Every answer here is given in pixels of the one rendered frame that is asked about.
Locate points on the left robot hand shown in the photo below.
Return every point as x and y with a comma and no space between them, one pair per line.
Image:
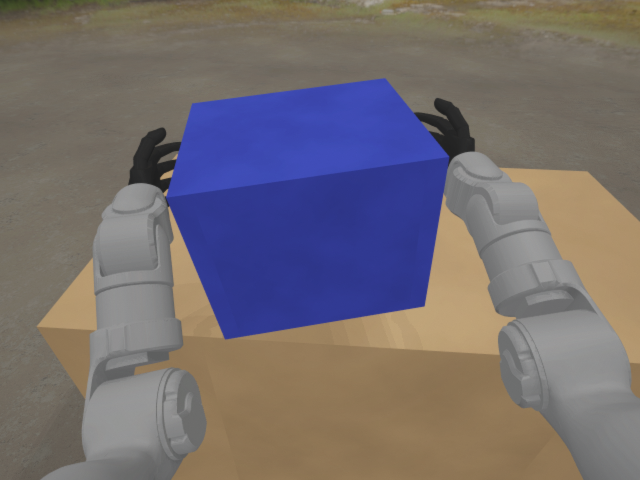
145,168

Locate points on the robot right forearm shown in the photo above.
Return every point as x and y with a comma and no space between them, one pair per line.
527,274

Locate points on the pedestal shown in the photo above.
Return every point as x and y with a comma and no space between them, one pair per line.
414,394

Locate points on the left robot upper arm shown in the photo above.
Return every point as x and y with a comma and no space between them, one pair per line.
139,427

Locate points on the right robot hand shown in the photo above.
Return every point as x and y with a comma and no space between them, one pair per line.
456,139

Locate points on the carton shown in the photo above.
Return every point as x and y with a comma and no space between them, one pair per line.
308,206

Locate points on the robot left forearm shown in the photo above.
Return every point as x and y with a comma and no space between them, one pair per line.
133,285

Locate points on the right robot upper arm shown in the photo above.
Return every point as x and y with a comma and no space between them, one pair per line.
570,367

